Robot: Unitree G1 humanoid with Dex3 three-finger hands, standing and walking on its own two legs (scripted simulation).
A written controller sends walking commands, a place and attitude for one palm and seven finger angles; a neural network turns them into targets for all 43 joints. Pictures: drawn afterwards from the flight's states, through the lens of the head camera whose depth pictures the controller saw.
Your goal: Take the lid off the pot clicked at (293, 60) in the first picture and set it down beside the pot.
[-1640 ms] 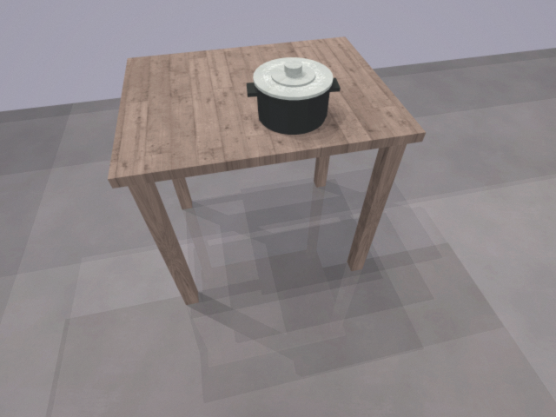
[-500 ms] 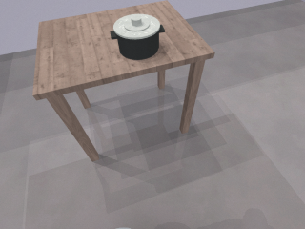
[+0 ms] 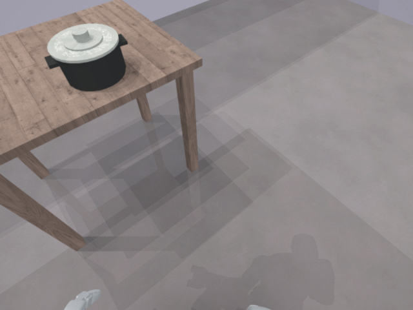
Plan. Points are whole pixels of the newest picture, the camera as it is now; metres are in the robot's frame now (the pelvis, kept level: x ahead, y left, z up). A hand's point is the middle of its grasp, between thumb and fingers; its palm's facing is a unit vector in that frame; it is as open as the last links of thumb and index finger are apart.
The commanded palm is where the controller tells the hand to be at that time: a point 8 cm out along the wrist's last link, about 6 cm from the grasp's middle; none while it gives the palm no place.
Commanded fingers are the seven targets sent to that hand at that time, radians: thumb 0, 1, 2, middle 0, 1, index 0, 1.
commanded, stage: walk to a spot facing it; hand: left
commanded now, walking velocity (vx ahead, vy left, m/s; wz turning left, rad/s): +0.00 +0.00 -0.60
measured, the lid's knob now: (80, 33) +0.78 +0.42 +0.09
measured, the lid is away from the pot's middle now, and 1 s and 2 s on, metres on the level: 0.00 0.00 0.00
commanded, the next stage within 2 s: turn to face it in 1.14 s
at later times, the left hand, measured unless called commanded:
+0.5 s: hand (139, 283) +0.18 +0.17 -0.15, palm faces -0.30 -0.94 -0.17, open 7.4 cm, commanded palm none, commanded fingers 0.00 0.90 0.90 -0.20 -0.30 -0.20 -0.30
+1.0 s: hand (229, 226) +0.32 -0.03 -0.15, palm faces -0.58 -0.79 -0.22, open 7.4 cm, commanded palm none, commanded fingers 0.00 0.90 0.90 -0.20 -0.30 -0.20 -0.30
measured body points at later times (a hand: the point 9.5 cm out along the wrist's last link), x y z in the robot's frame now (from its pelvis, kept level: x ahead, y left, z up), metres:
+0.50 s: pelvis +0.04 +0.00 +0.01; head +0.07 +0.02 +0.46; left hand +0.20 +0.22 -0.14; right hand -0.02 -0.24 -0.12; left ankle +0.05 +0.11 -0.73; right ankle +0.01 -0.12 -0.65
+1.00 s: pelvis +0.14 -0.13 +0.01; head +0.16 -0.16 +0.45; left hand +0.35 +0.01 -0.13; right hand +0.02 -0.36 -0.14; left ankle +0.24 -0.01 -0.66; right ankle +0.13 -0.21 -0.73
